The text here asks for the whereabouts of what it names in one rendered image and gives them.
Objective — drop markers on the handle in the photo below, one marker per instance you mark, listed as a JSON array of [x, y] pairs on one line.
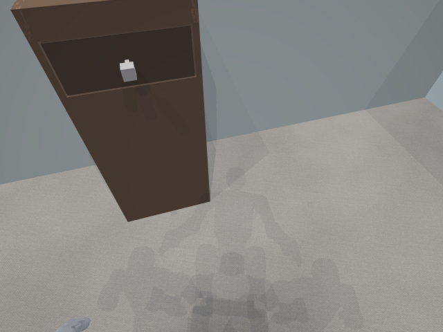
[[128, 71]]

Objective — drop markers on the drawer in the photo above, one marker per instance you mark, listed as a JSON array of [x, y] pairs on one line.
[[92, 63]]

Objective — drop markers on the cabinet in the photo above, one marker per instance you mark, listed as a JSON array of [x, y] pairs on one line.
[[147, 140]]

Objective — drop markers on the robot left hand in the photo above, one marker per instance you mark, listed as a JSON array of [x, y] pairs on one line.
[[75, 325]]

